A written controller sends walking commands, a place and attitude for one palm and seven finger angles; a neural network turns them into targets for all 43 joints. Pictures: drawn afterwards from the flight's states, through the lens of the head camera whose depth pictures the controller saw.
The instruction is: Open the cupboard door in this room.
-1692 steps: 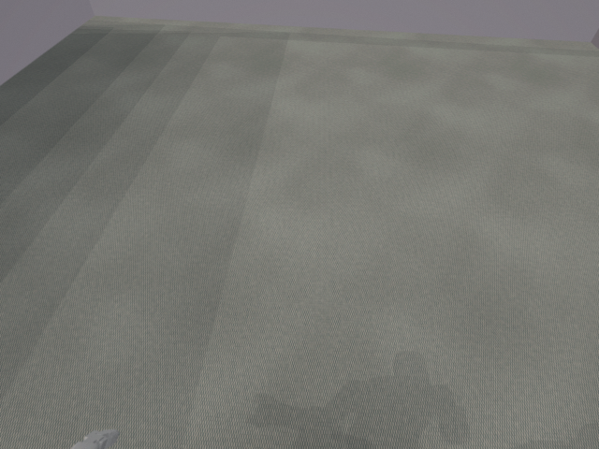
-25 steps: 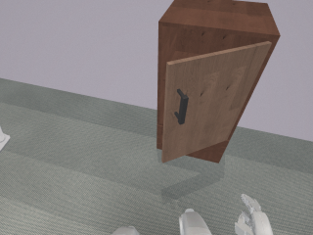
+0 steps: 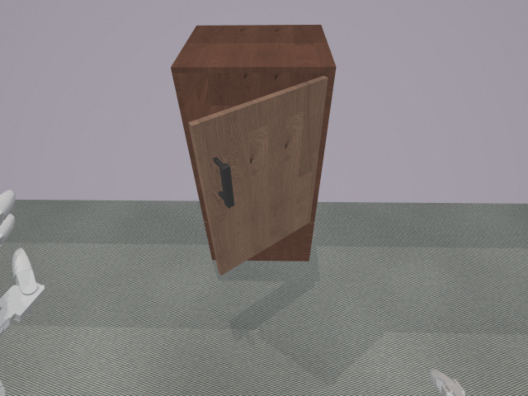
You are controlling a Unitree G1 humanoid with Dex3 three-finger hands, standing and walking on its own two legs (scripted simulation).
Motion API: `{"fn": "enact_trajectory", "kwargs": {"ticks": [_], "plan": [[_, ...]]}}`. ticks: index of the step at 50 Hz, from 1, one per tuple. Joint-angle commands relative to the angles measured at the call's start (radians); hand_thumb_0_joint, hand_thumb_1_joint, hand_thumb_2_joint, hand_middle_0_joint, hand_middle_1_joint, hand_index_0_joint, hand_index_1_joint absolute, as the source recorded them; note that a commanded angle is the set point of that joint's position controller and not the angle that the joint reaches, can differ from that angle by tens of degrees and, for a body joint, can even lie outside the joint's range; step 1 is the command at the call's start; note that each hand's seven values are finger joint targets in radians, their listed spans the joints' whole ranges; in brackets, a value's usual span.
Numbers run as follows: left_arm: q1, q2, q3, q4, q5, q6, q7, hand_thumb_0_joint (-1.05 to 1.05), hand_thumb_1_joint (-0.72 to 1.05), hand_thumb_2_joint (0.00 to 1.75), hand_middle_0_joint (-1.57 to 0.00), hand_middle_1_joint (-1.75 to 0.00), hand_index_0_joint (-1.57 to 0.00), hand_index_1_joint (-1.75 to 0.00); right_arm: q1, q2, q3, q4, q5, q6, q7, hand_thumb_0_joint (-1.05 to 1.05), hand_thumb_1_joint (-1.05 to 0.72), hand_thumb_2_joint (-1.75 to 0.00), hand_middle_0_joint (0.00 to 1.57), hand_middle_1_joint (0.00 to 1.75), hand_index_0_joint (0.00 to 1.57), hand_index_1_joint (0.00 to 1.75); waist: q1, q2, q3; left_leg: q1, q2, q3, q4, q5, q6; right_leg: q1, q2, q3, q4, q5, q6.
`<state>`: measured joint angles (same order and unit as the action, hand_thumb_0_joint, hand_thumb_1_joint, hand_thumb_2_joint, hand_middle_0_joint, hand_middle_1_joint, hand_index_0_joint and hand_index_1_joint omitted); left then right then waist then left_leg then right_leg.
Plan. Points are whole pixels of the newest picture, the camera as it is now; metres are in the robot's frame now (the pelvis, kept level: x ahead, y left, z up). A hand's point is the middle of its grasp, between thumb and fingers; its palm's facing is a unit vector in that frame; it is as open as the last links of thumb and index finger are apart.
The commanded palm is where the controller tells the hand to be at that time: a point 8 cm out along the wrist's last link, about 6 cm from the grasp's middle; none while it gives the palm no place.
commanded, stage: stop stepping back and stand still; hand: left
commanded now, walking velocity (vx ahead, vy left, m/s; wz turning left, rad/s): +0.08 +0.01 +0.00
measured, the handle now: (223, 182) +0.64 +0.12 -0.05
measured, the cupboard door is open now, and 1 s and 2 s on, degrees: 38 38 38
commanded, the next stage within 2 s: let the arm hang, fingers relaxed in 0.78 s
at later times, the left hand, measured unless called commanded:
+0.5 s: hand (27, 276) +0.23 +0.29 +0.15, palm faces +0.43 -0.79 -0.44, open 7.4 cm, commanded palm +0.17 +0.33 +0.17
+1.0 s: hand (74, 331) +0.23 +0.30 +0.00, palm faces +0.14 -0.87 -0.48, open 7.4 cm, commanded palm none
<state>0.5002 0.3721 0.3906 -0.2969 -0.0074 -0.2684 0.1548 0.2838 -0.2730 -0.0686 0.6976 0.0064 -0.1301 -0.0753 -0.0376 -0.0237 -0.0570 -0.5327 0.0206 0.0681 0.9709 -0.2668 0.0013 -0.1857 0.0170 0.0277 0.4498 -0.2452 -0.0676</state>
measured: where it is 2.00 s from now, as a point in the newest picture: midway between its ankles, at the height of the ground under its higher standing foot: outside the picture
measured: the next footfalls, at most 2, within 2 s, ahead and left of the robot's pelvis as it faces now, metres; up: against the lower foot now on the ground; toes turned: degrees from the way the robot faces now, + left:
left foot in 0.14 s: +0.08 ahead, +0.15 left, +0.00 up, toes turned +1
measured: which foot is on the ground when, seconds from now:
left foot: up 0.00-0.12, down 0.14-1.00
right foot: down 0.00-1.00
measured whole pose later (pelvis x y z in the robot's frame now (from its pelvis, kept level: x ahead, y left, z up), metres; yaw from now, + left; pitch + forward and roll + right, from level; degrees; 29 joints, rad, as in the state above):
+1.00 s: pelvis +0.01 +0.05 -0.01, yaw -1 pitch +2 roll +0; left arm 0.29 0.36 0.16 0.21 0.03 -0.06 0.03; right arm 0.13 -0.31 -0.02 0.80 -0.01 -0.06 0.00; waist 0.01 0.07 -0.05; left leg -0.32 -0.01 0.04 0.53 -0.24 0.03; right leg -0.27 0.01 0.01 0.53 -0.29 0.00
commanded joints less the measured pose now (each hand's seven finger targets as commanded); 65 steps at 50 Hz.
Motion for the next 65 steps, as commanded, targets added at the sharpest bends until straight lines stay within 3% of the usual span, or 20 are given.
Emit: {"fn": "enact_trajectory", "kwargs": {"ticks": [1,5,7,8,10,14,15,17,19,25,33,43,44,45,46,49,51,56,61,65], "plan": [[-0.044,0.272,0.201,-0.347,-0.003,-0.081,0.044,0.00,0.90,0.90,-0.20,-0.30,-0.20,-0.30,-0.137,-0.037,-0.005,-0.186,-0.011,-0.077,0.001,0.00,-0.90,-0.90,0.20,0.30,0.20,0.30,0.038,-0.090,0.036,0.076,0.034,-0.006,-0.258,-0.057,0.021,-0.059,-0.287,0.300,-0.230,-0.235,-0.106],[-0.031,0.231,0.188,-0.339,-0.013,-0.068,0.053,0.00,0.90,0.90,-0.20,-0.30,-0.20,-0.30,-0.103,-0.046,-0.001,-0.190,-0.017,-0.092,-0.013,0.00,-0.90,-0.90,0.20,0.30,0.20,0.30,0.027,0.025,0.018,0.330,0.004,0.033,-0.548,-0.039,0.031,-0.107,-0.172,0.208,-0.097,-0.207,-0.044],[-0.033,0.214,0.186,-0.334,-0.020,-0.065,0.048,0.00,0.90,0.90,-0.20,-0.30,-0.20,-0.30,-0.103,-0.090,-0.015,-0.201,-0.014,-0.088,-0.016,0.00,-0.90,-0.90,0.20,0.30,0.20,0.30,0.031,0.182,0.020,0.421,0.138,-0.174,-0.612,-0.001,0.095,-0.202,-0.045,0.125,0.089,-0.110,0.031],[-0.034,0.209,0.183,-0.336,-0.021,-0.066,0.047,0.00,0.90,0.90,-0.20,-0.30,-0.20,-0.30,-0.108,-0.100,-0.016,-0.211,-0.004,-0.089,-0.012,0.00,-0.90,-0.90,0.20,0.30,0.20,0.30,0.041,0.241,-0.017,0.468,0.213,-0.262,-0.587,0.158,0.123,-0.226,0.000,0.050,0.194,-0.041,0.051],[-0.012,0.230,0.204,-0.289,-0.016,-0.045,0.039,0.00,0.90,0.90,-0.20,-0.30,-0.20,-0.30,-0.105,-0.069,0.004,-0.179,-0.018,-0.081,-0.011,0.00,-0.90,-0.90,0.20,0.30,0.20,0.30,0.028,0.278,0.016,0.256,0.264,-0.298,-0.697,-0.045,0.155,-0.140,0.003,-0.030,0.273,-0.223,0.075],[-0.066,0.200,0.152,-0.309,0.001,-0.028,0.030,0.00,0.90,0.90,-0.20,-0.30,-0.20,-0.30,-0.127,-0.068,0.024,-0.169,-0.014,-0.096,-0.006,0.00,-0.90,-0.90,0.20,0.30,0.20,0.30,0.024,0.107,0.076,0.115,0.162,-0.134,-0.573,-0.052,0.085,0.009,-0.017,-0.005,0.042,0.002,0.073],[-0.054,0.187,0.142,-0.306,-0.003,-0.024,0.025,0.00,0.90,0.90,-0.20,-0.30,-0.20,-0.30,-0.127,-0.061,0.024,-0.173,-0.011,-0.096,0.001,0.00,-0.90,-0.90,0.20,0.30,0.20,0.30,0.023,0.032,0.065,0.120,0.095,-0.078,-0.514,-0.089,0.050,-0.002,-0.041,0.072,-0.015,0.023,0.053],[-0.036,0.212,0.153,-0.319,-0.015,-0.022,0.022,0.00,0.90,0.90,-0.20,-0.30,-0.20,-0.30,-0.124,-0.038,0.022,-0.173,-0.010,-0.081,0.015,0.00,-0.90,-0.90,0.20,0.30,0.20,0.30,0.017,-0.125,0.042,0.182,0.008,-0.020,-0.312,-0.062,0.007,-0.094,-0.190,0.302,-0.154,-0.008,-0.019],[-0.068,0.219,0.150,-0.348,-0.013,-0.019,0.028,0.00,0.90,0.90,-0.20,-0.30,-0.20,-0.30,-0.136,-0.027,0.031,-0.172,-0.012,-0.065,0.020,0.00,-0.90,-0.90,0.20,0.30,0.20,0.30,0.018,-0.106,0.036,0.189,0.001,-0.044,-0.313,-0.060,-0.004,-0.064,-0.235,0.313,-0.153,0.122,-0.057],[-0.078,0.218,0.155,-0.353,-0.017,-0.017,0.023,0.00,0.90,0.90,-0.20,-0.30,-0.20,-0.30,-0.156,-0.033,0.045,-0.191,-0.015,-0.050,-0.008,0.00,-0.90,-0.90,0.20,0.30,0.20,0.30,0.036,0.160,-0.019,0.365,0.113,-0.159,-0.614,0.303,0.033,-0.032,-0.017,0.035,0.027,0.153,0.069],[0.056,0.212,0.163,-0.379,-0.026,0.000,0.025,0.00,0.90,0.90,-0.20,-0.30,-0.20,-0.30,-0.148,-0.048,0.029,-0.217,-0.007,-0.058,-0.003,0.00,-0.90,-0.90,0.20,0.30,0.20,0.30,0.035,0.117,-0.113,0.355,0.082,-0.081,-0.558,0.406,0.005,0.081,-0.024,0.023,-0.003,0.341,0.066],[0.031,0.212,0.157,-0.357,-0.039,0.006,0.031,0.00,0.90,0.90,-0.20,-0.30,-0.20,-0.30,-0.166,-0.055,0.026,-0.232,-0.007,-0.033,-0.017,0.00,-0.90,-0.90,0.20,0.30,0.20,0.30,0.030,0.121,-0.062,0.338,0.058,-0.064,-0.578,0.283,-0.003,0.045,-0.036,0.047,-0.070,0.312,0.066],[-0.043,0.024,-0.296,0.424,0.052,0.164,-0.121,0.00,0.90,0.90,-0.20,-0.30,-0.20,-0.30,-0.244,-0.216,-0.014,0.012,0.003,-0.060,0.081,0.00,-0.90,-0.90,0.20,0.30,0.20,0.30,0.003,0.102,0.031,0.241,0.073,-0.093,-0.432,0.398,0.015,-0.056,-0.116,0.006,0.051,0.414,0.050],[-0.040,0.027,-0.273,0.463,0.040,0.236,-0.146,0.00,0.90,0.90,-0.20,-0.30,-0.20,-0.30,-0.162,-0.180,-0.018,0.018,0.003,0.001,0.083,0.00,-0.90,-0.90,0.20,0.30,0.20,0.30,0.017,0.111,-0.051,0.319,0.087,-0.084,-0.461,0.376,0.003,-0.082,-0.123,0.067,0.022,0.342,0.036],[-0.081,0.006,-0.284,0.494,0.040,0.245,-0.152,0.00,0.90,0.90,-0.20,-0.30,-0.20,-0.30,-0.128,-0.164,-0.007,0.028,-0.010,0.023,0.081,0.00,-0.90,-0.90,0.20,0.30,0.20,0.30,0.021,0.059,-0.062,0.294,0.101,-0.115,-0.475,0.308,0.025,-0.096,-0.103,0.037,0.042,0.212,0.033],[-0.183,0.034,-0.302,0.668,0.047,0.242,-0.157,0.00,0.90,0.90,-0.20,-0.30,-0.20,-0.30,-0.156,-0.166,0.018,0.051,-0.028,0.063,0.079,0.00,-0.90,-0.90,0.20,0.30,0.20,0.30,0.035,-0.141,-0.024,0.244,0.094,-0.165,-0.506,0.226,0.053,-0.071,-0.087,0.052,0.026,0.109,0.029],[-0.242,0.051,-0.314,0.806,0.045,0.247,-0.152,0.00,0.90,0.90,-0.20,-0.30,-0.20,-0.30,-0.158,-0.162,0.022,0.093,-0.035,0.085,0.078,0.00,-0.90,-0.90,0.20,0.30,0.20,0.30,0.028,-0.174,0.000,0.282,0.065,-0.153,-0.499,0.198,0.046,-0.093,-0.116,0.095,-0.011,0.122,0.018],[-0.275,0.009,-0.362,1.097,0.030,0.267,-0.136,0.00,0.90,0.90,-0.20,-0.30,-0.20,-0.30,-0.146,-0.083,0.060,0.203,-0.038,0.127,0.073,0.00,-0.90,-0.90,0.20,0.30,0.20,0.30,0.030,0.057,0.068,0.297,0.051,-0.143,-0.598,0.089,0.026,-0.077,-0.105,0.106,-0.084,-0.007,0.030],[-0.221,-0.036,-0.358,1.271,0.024,0.266,-0.132,0.00,0.90,0.90,-0.20,-0.30,-0.20,-0.30,-0.078,-0.034,0.059,0.297,-0.036,0.137,0.057,0.00,-0.90,-0.90,0.20,0.30,0.20,0.30,0.034,0.189,0.064,0.285,0.050,-0.143,-0.634,-0.033,0.019,-0.026,-0.100,0.088,-0.129,-0.034,0.021],[-0.204,-0.063,-0.365,1.344,0.020,0.263,-0.131,0.00,0.90,0.90,-0.20,-0.30,-0.20,-0.30,-0.004,-0.016,0.054,0.346,-0.032,0.139,0.049,0.00,-0.90,-0.90,0.20,0.30,0.20,0.30,0.027,0.085,0.072,0.304,0.060,-0.152,-0.635,-0.016,0.024,-0.032,-0.100,0.073,-0.140,-0.031,0.022]]}}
